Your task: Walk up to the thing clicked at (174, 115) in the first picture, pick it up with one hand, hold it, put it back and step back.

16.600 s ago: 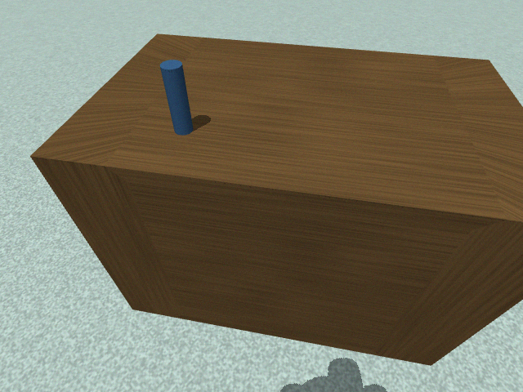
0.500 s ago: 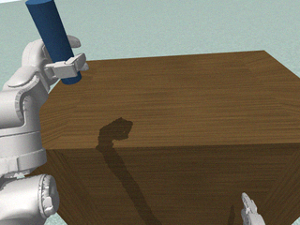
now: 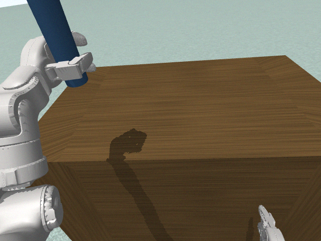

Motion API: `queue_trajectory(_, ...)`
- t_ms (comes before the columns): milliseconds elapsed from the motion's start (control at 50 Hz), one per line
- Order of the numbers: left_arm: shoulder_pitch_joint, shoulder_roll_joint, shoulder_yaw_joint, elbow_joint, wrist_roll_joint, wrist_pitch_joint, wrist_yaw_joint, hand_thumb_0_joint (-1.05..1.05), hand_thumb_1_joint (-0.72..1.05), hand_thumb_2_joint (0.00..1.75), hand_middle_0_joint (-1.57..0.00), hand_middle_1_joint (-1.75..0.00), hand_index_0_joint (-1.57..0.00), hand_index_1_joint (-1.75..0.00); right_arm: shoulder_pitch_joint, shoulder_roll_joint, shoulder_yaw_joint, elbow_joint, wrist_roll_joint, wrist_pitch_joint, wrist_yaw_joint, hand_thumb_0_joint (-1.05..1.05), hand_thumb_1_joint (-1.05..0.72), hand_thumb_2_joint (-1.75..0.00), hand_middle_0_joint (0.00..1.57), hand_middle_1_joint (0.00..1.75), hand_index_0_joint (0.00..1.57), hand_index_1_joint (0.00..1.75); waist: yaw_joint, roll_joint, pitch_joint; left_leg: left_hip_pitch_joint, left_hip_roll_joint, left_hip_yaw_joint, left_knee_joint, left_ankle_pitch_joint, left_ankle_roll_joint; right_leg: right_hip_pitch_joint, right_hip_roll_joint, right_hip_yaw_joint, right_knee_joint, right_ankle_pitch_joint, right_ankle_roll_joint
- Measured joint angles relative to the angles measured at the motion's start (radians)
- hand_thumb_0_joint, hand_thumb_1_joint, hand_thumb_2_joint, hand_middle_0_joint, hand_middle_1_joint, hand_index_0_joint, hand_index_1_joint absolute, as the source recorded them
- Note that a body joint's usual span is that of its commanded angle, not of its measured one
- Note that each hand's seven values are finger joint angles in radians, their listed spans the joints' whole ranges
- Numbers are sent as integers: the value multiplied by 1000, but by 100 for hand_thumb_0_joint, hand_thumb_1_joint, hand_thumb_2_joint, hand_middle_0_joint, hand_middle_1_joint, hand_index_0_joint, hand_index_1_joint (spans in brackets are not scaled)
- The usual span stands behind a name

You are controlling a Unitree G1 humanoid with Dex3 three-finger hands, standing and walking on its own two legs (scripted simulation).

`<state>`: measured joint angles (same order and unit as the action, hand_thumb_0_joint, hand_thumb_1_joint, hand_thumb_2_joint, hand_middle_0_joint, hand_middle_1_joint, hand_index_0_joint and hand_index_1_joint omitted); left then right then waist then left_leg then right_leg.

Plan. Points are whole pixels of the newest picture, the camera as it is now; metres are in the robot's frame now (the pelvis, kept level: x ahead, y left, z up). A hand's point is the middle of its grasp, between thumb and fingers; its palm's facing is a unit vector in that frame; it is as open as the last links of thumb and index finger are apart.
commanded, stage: hold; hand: left
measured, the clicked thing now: (61, 43) +0.34 +0.17 +0.38
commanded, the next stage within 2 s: none
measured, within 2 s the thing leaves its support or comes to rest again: neither
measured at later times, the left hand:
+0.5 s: hand (75, 61) +0.35 +0.16 +0.35, palm faces +0.10 -1.00 -0.01, open 5.8 cm
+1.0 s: hand (75, 62) +0.34 +0.16 +0.35, palm faces +0.09 -1.00 +0.00, open 5.8 cm
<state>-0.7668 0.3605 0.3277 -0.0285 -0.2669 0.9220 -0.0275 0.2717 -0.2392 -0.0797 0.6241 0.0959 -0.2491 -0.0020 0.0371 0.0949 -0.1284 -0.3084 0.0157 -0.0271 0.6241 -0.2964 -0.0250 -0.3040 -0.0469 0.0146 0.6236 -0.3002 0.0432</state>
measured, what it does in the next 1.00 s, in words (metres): stands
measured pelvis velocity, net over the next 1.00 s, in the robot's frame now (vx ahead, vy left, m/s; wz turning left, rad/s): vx -0.01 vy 0.00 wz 0.00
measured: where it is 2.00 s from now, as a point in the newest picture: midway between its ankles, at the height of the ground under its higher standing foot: outside the picture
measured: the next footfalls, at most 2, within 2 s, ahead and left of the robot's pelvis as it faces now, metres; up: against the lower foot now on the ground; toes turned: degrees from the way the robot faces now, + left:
none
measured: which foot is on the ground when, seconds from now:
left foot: down 0.00-1.00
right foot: down 0.00-1.00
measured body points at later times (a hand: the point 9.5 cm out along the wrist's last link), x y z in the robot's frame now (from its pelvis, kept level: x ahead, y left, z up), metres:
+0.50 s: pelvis +0.00 +0.00 +0.00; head -0.06 -0.04 +0.44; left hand +0.33 +0.21 +0.35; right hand +0.17 -0.25 -0.07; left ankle +0.02 +0.14 -0.73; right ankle +0.02 -0.15 -0.73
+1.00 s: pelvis -0.01 +0.00 +0.00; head -0.07 -0.04 +0.44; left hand +0.33 +0.21 +0.35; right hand +0.17 -0.25 -0.07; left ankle +0.02 +0.14 -0.73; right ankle +0.02 -0.15 -0.73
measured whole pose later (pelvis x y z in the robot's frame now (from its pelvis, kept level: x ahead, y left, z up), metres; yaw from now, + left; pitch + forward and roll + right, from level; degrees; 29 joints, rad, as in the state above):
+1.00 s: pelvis -0.01 +0.00 +0.00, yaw +0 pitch -1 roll +0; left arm -0.80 0.36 0.32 0.00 -0.27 0.95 -0.01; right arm 0.27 -0.23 -0.08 0.64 0.10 -0.26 0.00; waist 0.04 0.09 -0.13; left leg -0.33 0.01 -0.02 0.64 -0.29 -0.02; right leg -0.33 -0.05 0.02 0.65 -0.30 0.04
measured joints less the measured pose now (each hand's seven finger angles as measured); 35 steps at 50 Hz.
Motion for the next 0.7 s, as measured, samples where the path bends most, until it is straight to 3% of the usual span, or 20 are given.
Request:
queue_trajectory(180,-11,-1,0,12,0,33,7,-3,8,115,-97,-111,-100,-113,-12,-2,-10,14,1,4,5,-1,56,-5,5,5,5,5,1,5,-5,-3,-2,-2,5,-2,0,-5,-2,-2,11,-6,0)
queue_trajectory(460,-20,4,-3,26,3,20,10,-3,8,115,-97,-111,-100,-113,-7,-8,-18,7,5,5,1,-1,56,-5,5,5,5,5,-4,-5,-4,-14,-3,2,14,-1,1,-17,-3,3,19,-4,1)
queue_trajectory(700,-58,28,-7,47,2,33,-8,-3,8,115,-97,-110,-100,-113,-6,-2,-1,19,5,-3,-2,-1,56,-5,5,5,5,5,2,-1,-9,-16,-2,3,19,-1,3,-16,-1,4,17,0,3)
